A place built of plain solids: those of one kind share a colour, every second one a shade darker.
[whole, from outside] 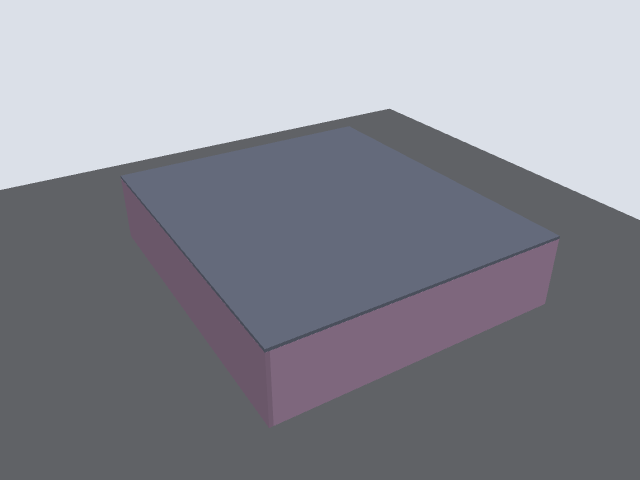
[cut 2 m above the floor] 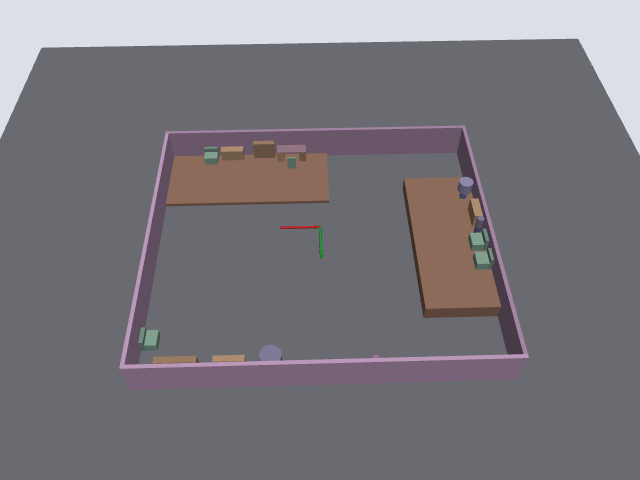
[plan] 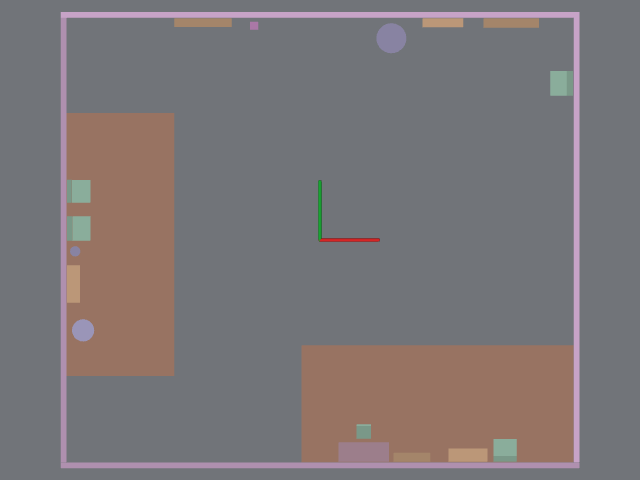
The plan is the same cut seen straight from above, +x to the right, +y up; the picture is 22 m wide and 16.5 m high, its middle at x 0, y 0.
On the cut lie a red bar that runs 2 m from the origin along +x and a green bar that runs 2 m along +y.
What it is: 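A loft; one open main floor with 3 platforms, their free sides bare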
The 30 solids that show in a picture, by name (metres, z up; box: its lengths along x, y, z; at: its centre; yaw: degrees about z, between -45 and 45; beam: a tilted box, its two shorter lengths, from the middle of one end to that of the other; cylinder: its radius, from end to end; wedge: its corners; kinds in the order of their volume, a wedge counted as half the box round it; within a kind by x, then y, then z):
{
 "wall_1": {"box": [0.2, 15.29, 3.84], "at": [-8.82, 0.0, 1.87]},
 "wall_2": {"box": [17.83, 0.2, 3.84], "at": [0.0, -7.74, 1.87]},
 "wall_3": {"box": [17.83, 0.2, 3.84], "at": [0.0, 7.74, 1.87]},
 "wall_4": {"box": [0.2, 15.29, 3.84], "at": [8.82, 0.0, 1.87]},
 "roof_1": {"box": [17.83, 15.69, 0.16], "at": [0.0, 0.0, 3.87]},
 "floor_1": {"box": [3.71, 9.04, 0.87], "at": [-6.86, -0.15, 0.39]},
 "floor_2": {"box": [9.36, 4.02, 0.25], "at": [4.04, -5.63, 0.07]},
 "case_1": {"box": [0.45, 1.29, 0.83], "at": [-8.47, -1.51, 1.24]},
 "case_2": {"box": [1.98, 0.3, 1.39], "at": [-4.02, 7.47, 0.64]},
 "case_3": {"box": [0.42, 0.67, 0.7], "at": [0.84, -7.29, 0.55]},
 "case_4": {"box": [0.42, 0.67, 0.7], "at": [2.17, -7.29, 0.55]},
 "case_5": {"box": [1.27, 0.31, 1.11], "at": [3.16, -7.47, 0.75]},
 "case_6": {"box": [1.41, 0.31, 2.18], "at": [4.22, 7.47, 1.04]},
 "case_7": {"box": [1.34, 0.46, 0.71], "at": [5.09, -7.39, 0.55]},
 "case_8": {"box": [1.9, 0.33, 2.22], "at": [6.57, 7.46, 1.06]},
 "chair_1": {"box": [0.17, 0.79, 0.76], "at": [-8.61, 1.67, 1.2]},
 "chair_2": {"box": [0.19, 0.84, 0.78], "at": [-8.6, 0.4, 1.21]},
 "chair_3": {"box": [0.64, 0.79, 0.48], "at": [-8.21, 1.67, 1.06]},
 "chair_4": {"box": [0.63, 0.84, 0.47], "at": [-8.2, 0.4, 1.05]},
 "chair_5": {"box": [0.5, 0.44, 0.46], "at": [1.5, -6.61, 0.43]},
 "chair_6": {"box": [0.5, 0.06, 0.84], "at": [1.5, -6.36, 0.62]},
 "chair_7": {"box": [0.79, 0.2, 0.73], "at": [6.36, -7.53, 0.56]},
 "chair_8": {"box": [0.79, 0.58, 0.47], "at": [6.36, -7.14, 0.43]},
 "chair_9": {"box": [0.57, 0.86, 0.52], "at": [8.2, 5.38, 0.21]},
 "chair_10": {"box": [0.21, 0.86, 0.78], "at": [8.59, 5.38, 0.34]},
 "bush_1": {"cylinder": 0.18, "from": [-8.42, -0.39, 1.4], "to": [-8.42, -0.39, 2.35]},
 "bush_2": {"cylinder": 0.38, "from": [-8.14, -3.11, 1.38], "to": [-8.14, -3.11, 2.41]},
 "bush_3": {"cylinder": 0.52, "from": [2.45, 6.94, 0.52], "to": [2.45, 6.94, 1.29]},
 "totem_1": {"box": [0.28, 0.28, 1.55], "at": [-2.27, 7.37, 0.73]},
 "table_1": {"box": [1.74, 0.67, 0.04], "at": [1.5, -7.29, 0.92]}
}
